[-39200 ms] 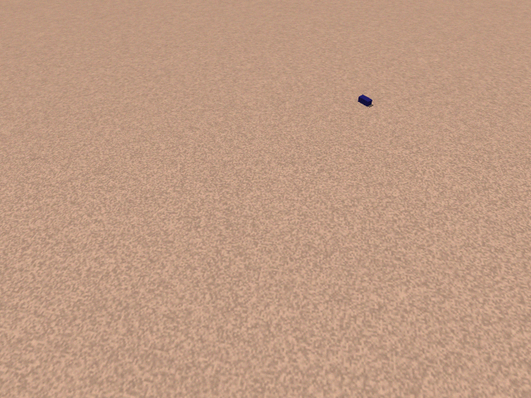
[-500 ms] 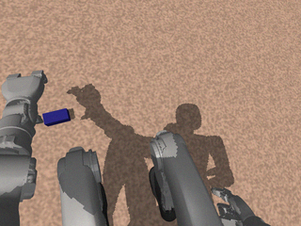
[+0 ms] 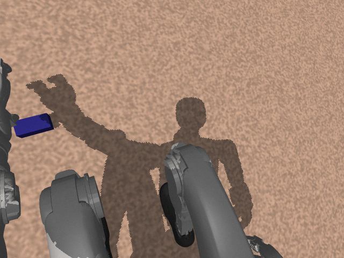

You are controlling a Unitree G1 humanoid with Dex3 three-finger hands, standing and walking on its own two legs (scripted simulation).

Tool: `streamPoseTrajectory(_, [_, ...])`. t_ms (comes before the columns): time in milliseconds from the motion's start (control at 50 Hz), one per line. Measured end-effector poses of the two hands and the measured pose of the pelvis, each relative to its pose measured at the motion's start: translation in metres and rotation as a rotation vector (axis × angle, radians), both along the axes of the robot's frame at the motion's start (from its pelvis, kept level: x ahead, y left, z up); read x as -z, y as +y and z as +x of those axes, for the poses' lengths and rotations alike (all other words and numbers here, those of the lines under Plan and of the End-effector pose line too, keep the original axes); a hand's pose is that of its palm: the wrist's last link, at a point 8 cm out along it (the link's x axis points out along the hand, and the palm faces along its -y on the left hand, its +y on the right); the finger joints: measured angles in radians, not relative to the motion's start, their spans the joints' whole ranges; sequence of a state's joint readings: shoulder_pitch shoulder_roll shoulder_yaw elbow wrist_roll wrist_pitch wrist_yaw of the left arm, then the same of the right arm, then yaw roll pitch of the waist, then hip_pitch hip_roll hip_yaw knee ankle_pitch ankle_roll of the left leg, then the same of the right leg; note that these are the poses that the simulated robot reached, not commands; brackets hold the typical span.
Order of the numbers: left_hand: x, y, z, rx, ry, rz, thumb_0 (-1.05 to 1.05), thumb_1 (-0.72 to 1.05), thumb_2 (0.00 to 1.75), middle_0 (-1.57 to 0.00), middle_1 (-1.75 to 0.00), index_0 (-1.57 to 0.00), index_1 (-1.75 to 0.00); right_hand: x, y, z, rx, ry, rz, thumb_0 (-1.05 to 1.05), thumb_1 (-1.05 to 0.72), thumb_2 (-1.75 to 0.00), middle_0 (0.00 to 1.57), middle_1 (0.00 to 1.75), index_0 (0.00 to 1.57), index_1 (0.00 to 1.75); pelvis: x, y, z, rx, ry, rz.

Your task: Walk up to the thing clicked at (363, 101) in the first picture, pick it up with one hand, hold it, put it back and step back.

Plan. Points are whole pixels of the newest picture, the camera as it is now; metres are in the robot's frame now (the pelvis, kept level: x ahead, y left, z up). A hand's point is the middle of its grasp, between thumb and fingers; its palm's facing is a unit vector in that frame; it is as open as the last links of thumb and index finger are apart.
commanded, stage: home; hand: left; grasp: from above
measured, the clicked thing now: (34, 125) +0.47 +0.27 -0.31
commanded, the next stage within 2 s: none
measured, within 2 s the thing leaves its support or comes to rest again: neither
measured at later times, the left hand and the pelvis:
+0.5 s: hand out of the picture +0.31 +0.25 +0.05, palm faces -0.11 -0.83 -0.54, open 7.4 cm; pelvis +0.00 +0.00 +0.17, yaw +6 degrees
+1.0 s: hand out of the picture +0.24 +0.23 +0.27, palm faces +0.21 -0.95 -0.22, open 7.4 cm; pelvis +0.06 +0.01 +0.35, yaw +9 degrees
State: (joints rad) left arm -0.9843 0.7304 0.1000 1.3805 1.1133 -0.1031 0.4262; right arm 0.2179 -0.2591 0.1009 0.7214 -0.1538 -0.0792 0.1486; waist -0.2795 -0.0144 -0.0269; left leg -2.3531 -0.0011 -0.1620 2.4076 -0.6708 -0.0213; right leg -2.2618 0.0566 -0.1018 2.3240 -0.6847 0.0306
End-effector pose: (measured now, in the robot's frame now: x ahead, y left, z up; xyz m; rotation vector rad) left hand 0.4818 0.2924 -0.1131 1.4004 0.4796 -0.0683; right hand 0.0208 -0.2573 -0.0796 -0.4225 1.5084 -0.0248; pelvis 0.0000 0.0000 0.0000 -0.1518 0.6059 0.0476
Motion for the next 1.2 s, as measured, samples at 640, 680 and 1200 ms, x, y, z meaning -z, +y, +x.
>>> streamPoseTrajectory(640, [-0.257, -0.009, -0.220, -0.631, 0.048, -0.869, 0.01, 0.89, 0.91, -0.21, -0.31, -0.21, -0.31, -0.220, 0.042, 0.217, -0.097, -0.678, 0.111, 0.01, -0.91, -0.90, 0.20, 0.30, 0.20, 0.30, -0.220, -0.001, 0.010, -0.088, -0.118, 0.067])
streamPoseTrajectory(680, [-0.273, -0.012, -0.229, -0.674, 0.050, -0.907, 0.01, 0.89, 0.91, -0.21, -0.31, -0.21, -0.31, -0.237, 0.048, 0.220, -0.092, -0.698, 0.120, 0.01, -0.91, -0.90, 0.20, 0.30, 0.20, 0.30, -0.236, 0.000, 0.014, -0.093, -0.136, 0.071])
streamPoseTrajectory(1200, [-0.470, -0.026, -0.287, -0.820, 0.010, -1.063, 0.01, 0.90, 0.90, -0.20, -0.30, -0.20, -0.30, -0.396, 0.057, 0.228, 0.002, -0.855, 0.069, 0.01, -0.91, -0.90, 0.20, 0.30, 0.21, 0.30, -0.382, 0.015, 0.082, -0.130, -0.379, 0.122])
